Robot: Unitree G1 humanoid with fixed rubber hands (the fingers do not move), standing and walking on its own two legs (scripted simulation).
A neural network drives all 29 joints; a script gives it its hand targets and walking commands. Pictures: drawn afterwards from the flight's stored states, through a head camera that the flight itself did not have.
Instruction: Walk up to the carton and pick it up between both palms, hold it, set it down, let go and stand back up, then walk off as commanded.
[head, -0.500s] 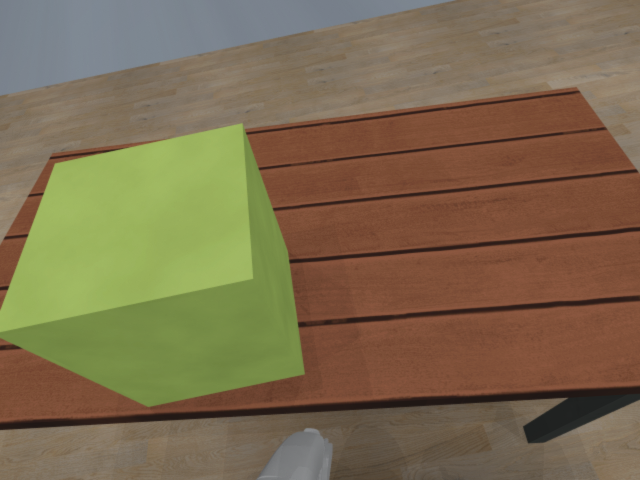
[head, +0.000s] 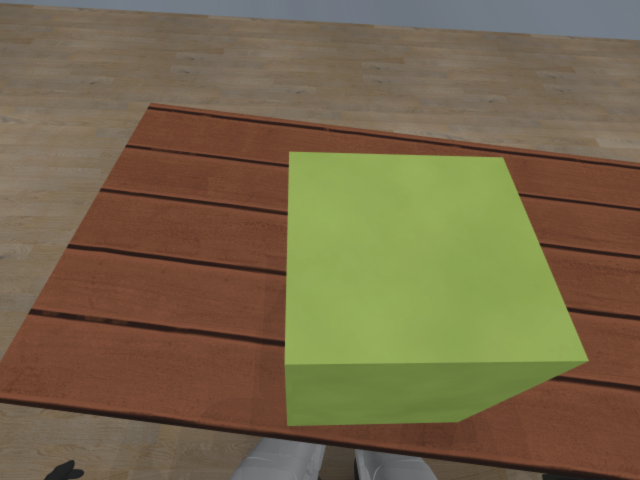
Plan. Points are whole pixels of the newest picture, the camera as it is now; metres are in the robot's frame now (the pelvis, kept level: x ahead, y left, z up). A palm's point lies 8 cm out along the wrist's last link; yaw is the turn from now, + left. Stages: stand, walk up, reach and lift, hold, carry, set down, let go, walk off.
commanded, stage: walk up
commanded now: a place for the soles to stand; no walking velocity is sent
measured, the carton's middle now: (384, 304) +0.29 -0.06 +0.08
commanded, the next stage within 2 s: none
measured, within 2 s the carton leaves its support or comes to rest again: neither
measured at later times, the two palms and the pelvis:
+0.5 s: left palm out of the picture +0.06 +0.49 -0.14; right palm out of the picture +0.02 -0.13 -0.05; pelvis -0.06 +0.19 +0.01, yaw +2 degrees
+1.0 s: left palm out of the picture -0.11 +0.52 -0.15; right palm out of the picture -0.08 -0.10 -0.03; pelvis -0.18 +0.22 +0.00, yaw -1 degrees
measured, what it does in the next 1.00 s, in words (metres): steps to the left: left foot, then right foot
